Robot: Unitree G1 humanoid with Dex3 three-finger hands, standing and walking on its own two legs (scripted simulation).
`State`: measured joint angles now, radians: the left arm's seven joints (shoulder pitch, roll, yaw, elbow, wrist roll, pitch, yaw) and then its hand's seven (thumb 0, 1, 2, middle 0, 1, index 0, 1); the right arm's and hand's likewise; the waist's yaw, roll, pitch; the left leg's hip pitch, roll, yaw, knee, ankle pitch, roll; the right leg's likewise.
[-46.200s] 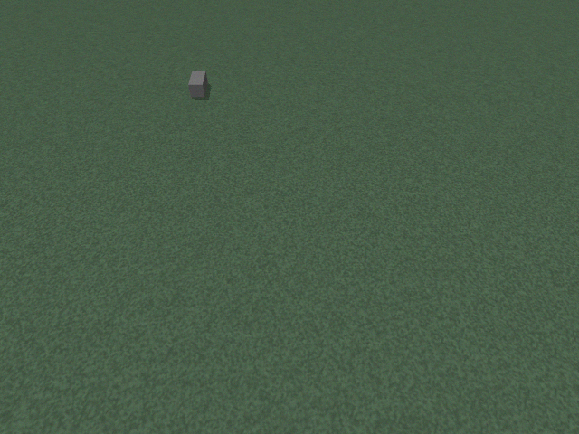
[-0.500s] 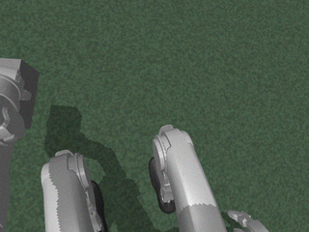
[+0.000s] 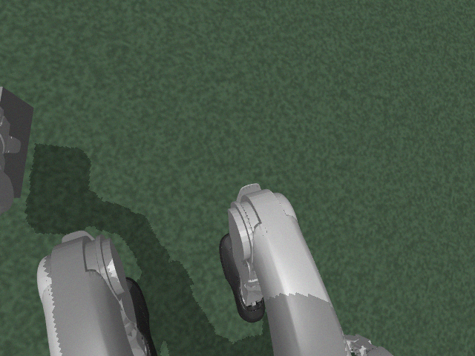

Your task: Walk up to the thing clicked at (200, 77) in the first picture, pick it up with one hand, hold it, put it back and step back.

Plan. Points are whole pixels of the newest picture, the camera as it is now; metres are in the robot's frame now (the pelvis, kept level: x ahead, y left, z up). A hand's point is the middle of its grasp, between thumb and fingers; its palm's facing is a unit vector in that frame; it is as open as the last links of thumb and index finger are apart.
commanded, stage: crouch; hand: left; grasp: from above
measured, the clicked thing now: out of the picture +0.48 +0.29 -0.19
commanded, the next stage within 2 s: lower in 0.04 s
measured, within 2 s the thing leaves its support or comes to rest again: neither
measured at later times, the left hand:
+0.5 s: hand out of the picture +0.47 +0.29 -0.19, palm faces -0.09 -0.48 -0.88, open 11.4 cm
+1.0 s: hand (6, 153) +0.48 +0.28 -0.23, palm faces -0.06 -0.49 -0.87, open 11.4 cm
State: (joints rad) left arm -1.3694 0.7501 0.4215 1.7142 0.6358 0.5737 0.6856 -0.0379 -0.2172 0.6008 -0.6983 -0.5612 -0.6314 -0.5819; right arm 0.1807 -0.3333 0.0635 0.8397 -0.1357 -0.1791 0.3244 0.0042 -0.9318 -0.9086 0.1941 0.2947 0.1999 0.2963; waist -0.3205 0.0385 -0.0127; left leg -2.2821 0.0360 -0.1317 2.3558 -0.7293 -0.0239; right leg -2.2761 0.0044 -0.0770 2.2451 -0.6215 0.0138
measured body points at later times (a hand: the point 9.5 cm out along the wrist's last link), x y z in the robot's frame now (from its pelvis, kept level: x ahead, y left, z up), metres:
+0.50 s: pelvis -0.01 +0.00 -0.01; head +0.28 +0.05 +0.33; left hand +0.47 +0.31 -0.14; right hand -0.02 -0.26 -0.10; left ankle +0.06 +0.13 -0.31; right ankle +0.11 -0.12 -0.31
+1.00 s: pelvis +0.00 +0.01 -0.01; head +0.30 +0.07 +0.31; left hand +0.48 +0.30 -0.18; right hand -0.03 -0.25 -0.08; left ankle +0.06 +0.13 -0.31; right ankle +0.11 -0.12 -0.31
